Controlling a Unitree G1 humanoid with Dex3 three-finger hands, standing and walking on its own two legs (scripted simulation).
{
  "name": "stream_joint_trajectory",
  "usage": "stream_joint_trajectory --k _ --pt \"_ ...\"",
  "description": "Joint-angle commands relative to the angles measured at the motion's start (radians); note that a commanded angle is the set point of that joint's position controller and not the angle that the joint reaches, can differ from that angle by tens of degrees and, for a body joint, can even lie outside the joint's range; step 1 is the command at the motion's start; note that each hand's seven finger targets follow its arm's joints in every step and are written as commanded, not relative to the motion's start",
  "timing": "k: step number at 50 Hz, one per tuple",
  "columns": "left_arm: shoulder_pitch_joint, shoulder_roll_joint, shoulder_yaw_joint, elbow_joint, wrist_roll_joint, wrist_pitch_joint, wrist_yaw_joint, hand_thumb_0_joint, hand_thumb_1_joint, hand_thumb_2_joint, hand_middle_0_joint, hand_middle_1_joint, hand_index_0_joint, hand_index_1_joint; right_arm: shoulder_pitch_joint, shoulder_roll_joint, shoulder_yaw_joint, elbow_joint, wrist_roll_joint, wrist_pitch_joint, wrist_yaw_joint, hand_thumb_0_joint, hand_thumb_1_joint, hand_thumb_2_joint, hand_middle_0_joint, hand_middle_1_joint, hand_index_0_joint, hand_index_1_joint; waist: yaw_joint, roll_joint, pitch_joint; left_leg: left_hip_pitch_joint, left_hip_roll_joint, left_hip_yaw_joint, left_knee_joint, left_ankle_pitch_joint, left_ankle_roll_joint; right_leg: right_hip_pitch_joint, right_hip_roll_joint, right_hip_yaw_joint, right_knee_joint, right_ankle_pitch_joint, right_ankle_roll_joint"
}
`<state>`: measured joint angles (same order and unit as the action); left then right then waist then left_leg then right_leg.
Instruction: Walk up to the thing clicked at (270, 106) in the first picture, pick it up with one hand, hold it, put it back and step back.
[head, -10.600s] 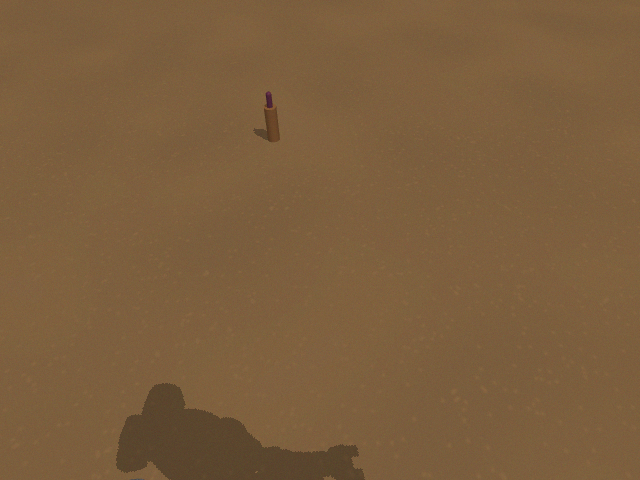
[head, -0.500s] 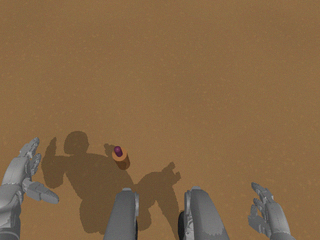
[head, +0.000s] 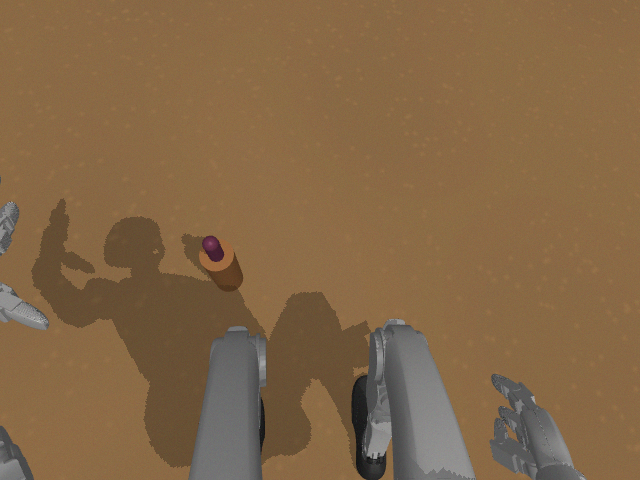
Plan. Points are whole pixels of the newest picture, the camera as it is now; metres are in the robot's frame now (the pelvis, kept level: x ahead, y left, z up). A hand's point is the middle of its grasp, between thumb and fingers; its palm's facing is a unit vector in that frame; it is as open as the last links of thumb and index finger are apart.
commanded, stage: go down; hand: left
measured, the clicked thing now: (220, 262) +0.45 +0.19 -0.37
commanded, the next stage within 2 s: approach in 1.00 s
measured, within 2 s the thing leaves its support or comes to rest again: neither
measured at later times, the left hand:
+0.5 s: hand (25, 245) +0.38 +0.37 -0.06, palm faces +0.07 -0.99 -0.11, open 17.7 cm
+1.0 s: hand (26, 233) +0.40 +0.38 -0.07, palm faces +0.06 -0.99 -0.09, open 17.7 cm
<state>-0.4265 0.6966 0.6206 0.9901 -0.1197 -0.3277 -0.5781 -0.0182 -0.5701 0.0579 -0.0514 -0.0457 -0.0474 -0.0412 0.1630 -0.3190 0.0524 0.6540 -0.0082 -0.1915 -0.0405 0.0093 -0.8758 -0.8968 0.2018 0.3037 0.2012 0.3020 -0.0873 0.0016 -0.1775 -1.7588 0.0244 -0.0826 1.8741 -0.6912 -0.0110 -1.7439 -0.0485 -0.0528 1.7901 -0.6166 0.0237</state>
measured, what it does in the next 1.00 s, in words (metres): lowers itself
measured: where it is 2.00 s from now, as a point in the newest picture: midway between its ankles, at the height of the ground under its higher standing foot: (309, 453)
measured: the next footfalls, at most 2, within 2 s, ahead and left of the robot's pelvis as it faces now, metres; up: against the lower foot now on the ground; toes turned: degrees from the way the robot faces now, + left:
none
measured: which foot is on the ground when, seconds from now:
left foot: down 0.00-1.00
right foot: down 0.00-1.00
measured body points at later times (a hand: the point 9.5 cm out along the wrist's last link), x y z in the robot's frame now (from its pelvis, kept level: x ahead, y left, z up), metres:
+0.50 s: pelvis -0.01 +0.00 -0.05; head +0.18 +0.05 +0.35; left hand +0.37 +0.42 -0.05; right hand +0.13 -0.27 -0.15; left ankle +0.06 +0.12 -0.47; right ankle +0.09 -0.14 -0.47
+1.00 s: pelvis -0.02 +0.00 -0.08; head +0.19 +0.06 +0.32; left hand +0.39 +0.43 -0.06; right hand +0.11 -0.28 -0.17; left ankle +0.06 +0.12 -0.47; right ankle +0.09 -0.14 -0.47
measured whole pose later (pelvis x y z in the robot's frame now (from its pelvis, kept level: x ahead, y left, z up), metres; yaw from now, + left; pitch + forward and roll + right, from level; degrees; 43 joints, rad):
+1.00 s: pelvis -0.02 +0.00 -0.08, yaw -1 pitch +33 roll -7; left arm -0.63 0.87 0.72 1.07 -0.14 -0.31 -0.70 -0.02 -0.61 0.04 -0.05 -0.06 -0.06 -0.05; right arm 0.17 -0.35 0.10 0.66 -0.02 -0.18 -0.03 0.01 -0.89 -0.90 0.20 0.30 0.20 0.30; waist -0.12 0.00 -0.14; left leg -2.00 0.01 -0.11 2.12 -0.71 -0.01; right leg -1.97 -0.06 -0.06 2.02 -0.63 0.03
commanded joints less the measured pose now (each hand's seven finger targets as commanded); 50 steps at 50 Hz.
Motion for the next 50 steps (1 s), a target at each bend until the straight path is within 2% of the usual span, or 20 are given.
stream_joint_trajectory --k 1,4,6,7,8,11,13,15,17,22,24,31,35,37,38,42,44,47,48,50 --pt "-0.154 0.403 0.099 -0.162 -0.04 -0.052 -0.025 0.0 -0.567 0.063 -0.035 -0.052 -0.035 -0.05 0.095 -0.214 -0.072 -0.076 0.012 -0.027 -0.015 0.0 -0.876 -0.898 0.2 0.3 0.2 0.3 0.047 0.178 -0.539 0.356 -0.018 0.013 -0.266 0.189 0.028 0.279 0.031 0.0 -0.156 0.124 -0.061" --pt "-0.186 0.412 0.111 -0.168 -0.052 -0.056 -0.041 0.0 -0.609 0.058 -0.039 -0.051 -0.038 -0.052 0.107 -0.218 -0.067 -0.061 0.008 -0.026 -0.013 0.0 -0.88 -0.899 0.2 0.3 0.2 0.3 0.04 0.184 -0.571 0.355 -0.018 0.018 -0.215 0.268 0.029 0.269 0.03 -0.001 -0.123 0.175 -0.063" --pt "-0.209 0.424 0.107 -0.165 -0.054 -0.058 -0.052 0.0 -0.603 0.058 -0.038 -0.049 -0.038 -0.049 0.098 -0.22 -0.066 -0.062 0.006 -0.027 -0.014 0.0 -0.881 -0.899 0.2 0.3 0.2 0.3 0.034 0.185 -0.558 0.336 -0.019 0.023 -0.202 0.247 0.031 0.252 0.031 0.003 -0.122 0.158 -0.062" --pt "-0.209 0.429 0.112 -0.168 -0.051 -0.058 -0.056 0.0 -0.602 0.058 -0.04 -0.049 -0.038 -0.05 0.11 -0.226 -0.066 -0.055 0.005 -0.026 -0.013 0.0 -0.882 -0.9 0.2 0.3 0.2 0.3 0.035 0.212 -0.562 0.365 -0.016 0.015 -0.202 0.274 0.027 0.23 0.03 -0.003 -0.103 0.172 -0.065" --pt "-0.226 0.409 0.095 -0.152 -0.053 -0.057 -0.062 0.0 -0.604 0.056 -0.043 -0.048 -0.039 -0.05 0.101 -0.224 -0.065 -0.053 0.004 -0.025 -0.013 0.0 -0.882 -0.9 0.2 0.3 0.2 0.3 0.028 0.206 -0.545 0.35 -0.015 0.01 -0.198 0.248 0.027 0.208 0.031 -0.004 -0.098 0.155 -0.065" --pt "-0.255 0.438 0.11 -0.155 -0.051 -0.059 -0.073 0.0 -0.611 0.05 -0.043 -0.05 -0.042 -0.05 0.107 -0.234 -0.062 -0.045 0.003 -0.022 -0.012 0.0 -0.882 -0.9 0.2 0.3 0.2 0.3 0.027 0.241 -0.557 0.377 -0.011 -0.013 -0.192 0.251 0.019 0.155 0.028 -0.017 -0.058 0.152 -0.066" --pt "-0.284 0.449 0.11 -0.155 -0.054 -0.057 -0.077 0.0 -0.611 0.051 -0.048 -0.058 -0.047 -0.058 0.109 -0.233 -0.06 -0.051 0.002 -0.023 -0.012 0.0 -0.883 -0.9 0.2 0.3 0.2 0.3 0.018 0.208 -0.565 0.329 -0.016 0.002 -0.172 0.221 0.025 0.182 0.028 -0.012 -0.065 0.139 -0.063" --pt "-0.293 0.475 0.123 -0.145 -0.054 -0.058 -0.077 0.0 -0.611 0.044 -0.053 -0.058 -0.052 -0.059 0.106 -0.234 -0.058 -0.052 0.001 -0.023 -0.012 0.0 -0.883 -0.899 0.2 0.3 0.2 0.3 0.024 0.187 -0.542 0.273 -0.018 0.013 -0.165 0.163 0.03 0.188 0.03 -0.009 -0.065 0.101 -0.059" --pt "-0.299 0.472 0.118 -0.125 -0.051 -0.052 -0.084 0.0 -0.611 0.051 -0.049 -0.064 -0.05 -0.062 0.107 -0.241 -0.059 -0.053 0.0 -0.022 -0.012 0.0 -0.881 -0.898 0.2 0.3 0.2 0.3 0.016 0.209 -0.527 0.266 -0.017 0.009 -0.167 0.13 0.029 0.16 0.029 -0.013 -0.05 0.083 -0.06" --pt "-0.331 0.511 0.128 -0.144 -0.051 -0.044 -0.092 0.0 -0.611 0.042 -0.049 -0.065 -0.053 -0.061 0.115 -0.241 -0.048 -0.052 0.0 -0.019 -0.014 0.0 -0.885 -0.899 0.2 0.3 0.2 0.3 0.019 0.225 -0.565 0.27 -0.019 0.017 -0.133 0.176 0.028 0.159 0.029 -0.015 -0.028 0.112 -0.061" --pt "-0.335 0.51 0.127 -0.126 -0.045 -0.04 -0.094 0.0 -0.611 0.046 -0.047 -0.064 -0.051 -0.059 0.114 -0.249 -0.046 -0.049 0.001 -0.019 -0.013 0.0 -0.882 -0.898 0.2 0.3 0.2 0.3 0.021 0.247 -0.538 0.282 -0.013 -0.01 -0.15 0.155 0.022 0.097 0.028 -0.026 0.002 0.098 -0.064" --pt "-0.389 0.541 0.135 -0.125 -0.052 -0.044 -0.106 0.0 -0.611 0.034 -0.049 -0.064 -0.056 -0.057 0.114 -0.248 -0.04 -0.057 0.001 -0.016 -0.012 0.0 -0.884 -0.898 0.2 0.3 0.2 0.3 0.004 0.211 -0.536 0.209 -0.021 0.012 -0.108 0.107 0.035 0.109 0.028 -0.021 -0.001 0.064 -0.058" --pt "-0.375 0.556 0.144 -0.105 -0.051 -0.037 -0.116 0.0 -0.611 0.032 -0.047 -0.06 -0.056 -0.051 0.119 -0.257 -0.039 -0.053 0.0 -0.013 -0.014 0.0 -0.882 -0.897 0.2 0.3 0.2 0.3 0.013 0.233 -0.531 0.228 -0.018 0.003 -0.111 0.109 0.031 0.079 0.027 -0.025 0.017 0.067 -0.06" --pt "-0.401 0.56 0.142 -0.106 -0.054 -0.035 -0.115 0.0 -0.611 0.032 -0.049 -0.058 -0.055 -0.051 0.127 -0.252 -0.037 -0.053 0.001 -0.012 -0.013 0.0 -0.882 -0.898 0.2 0.3 0.2 0.3 -0.002 0.204 -0.531 0.19 -0.022 0.014 -0.095 0.101 0.036 0.099 0.029 -0.023 0.008 0.057 -0.057" --pt "-0.382 0.567 0.158 -0.114 -0.056 -0.036 -0.117 0.0 -0.611 0.029 -0.05 -0.059 -0.057 -0.052 0.133 -0.253 -0.034 -0.047 0.0 -0.012 -0.012 0.0 -0.883 -0.897 0.2 0.3 0.2 0.3 0.013 0.23 -0.551 0.215 -0.021 0.014 -0.09 0.139 0.032 0.099 0.027 -0.023 0.023 0.087 -0.06" --pt "-0.395 0.568 0.152 -0.117 -0.059 -0.036 -0.122 0.0 -0.611 0.033 -0.046 -0.054 -0.052 -0.047 0.131 -0.255 -0.033 -0.05 0.0 -0.008 -0.013 0.0 -0.881 -0.898 0.2 0.3 0.2 0.3 0.005 0.227 -0.558 0.208 -0.023 0.017 -0.08 0.144 0.033 0.106 0.027 -0.024 0.024 0.089 -0.059" --pt "-0.407 0.592 0.163 -0.123 -0.059 -0.036 -0.124 0.0 -0.611 0.039 -0.045 -0.058 -0.051 -0.051 0.137 -0.255 -0.032 -0.045 0.0 -0.008 -0.014 0.0 -0.881 -0.898 0.2 0.3 0.2 0.3 0.009 0.225 -0.574 0.2 -0.026 0.027 -0.061 0.172 0.034 0.111 0.027 -0.02 0.029 0.108 -0.06" --pt "-0.394 0.576 0.159 -0.104 -0.053 -0.034 -0.127 0.0 -0.611 0.028 -0.049 -0.057 -0.056 -0.049 0.144 -0.259 -0.032 -0.043 -0.003 -0.006 -0.011 0.0 -0.883 -0.898 0.2 0.3 0.2 0.3 0.004 0.247 -0.568 0.233 -0.023 0.015 -0.064 0.211 0.028 0.087 0.025 -0.027 0.048 0.135 -0.064" --pt "-0.424 0.57 0.151 -0.105 -0.053 -0.035 -0.13 0.0 -0.611 0.039 -0.042 -0.061 -0.05 -0.052 0.139 -0.259 -0.032 -0.039 -0.003 -0.005 -0.012 0.0 -0.88 -0.897 0.2 0.3 0.2 0.3 -0.006 0.246 -0.548 0.217 -0.022 0.011 -0.059 0.192 0.029 0.062 0.025 -0.028 0.052 0.122 -0.064" --pt "-0.439 0.597 0.163 -0.108 -0.049 -0.037 -0.128 0.0 -0.611 0.027 -0.047 -0.055 -0.054 -0.047 0.141 -0.26 -0.033 -0.043 -0.004 -0.006 -0.011 0.0 -0.883 -0.897 0.2 0.3 0.2 0.3 -0.005 0.238 -0.542 0.198 -0.024 0.016 -0.054 0.166 0.033 0.063 0.026 -0.024 0.046 0.102 -0.062"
